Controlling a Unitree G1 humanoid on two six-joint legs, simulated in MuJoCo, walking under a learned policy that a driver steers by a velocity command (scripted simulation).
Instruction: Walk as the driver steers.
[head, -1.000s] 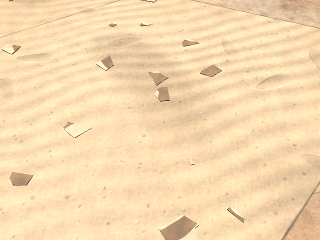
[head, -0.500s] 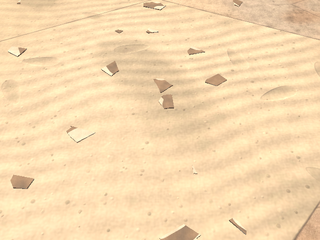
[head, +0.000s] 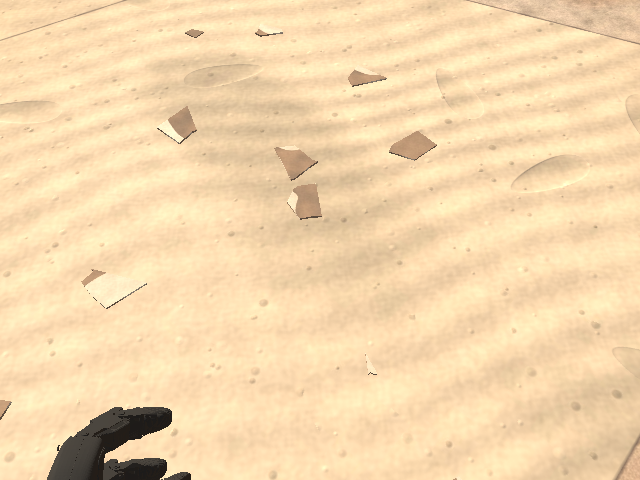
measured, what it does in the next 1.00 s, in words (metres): walks ahead, turning left: left foot, then right foot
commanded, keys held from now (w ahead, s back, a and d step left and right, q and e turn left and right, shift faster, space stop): w+q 0.44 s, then q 0.22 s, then no key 0.30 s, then e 0.04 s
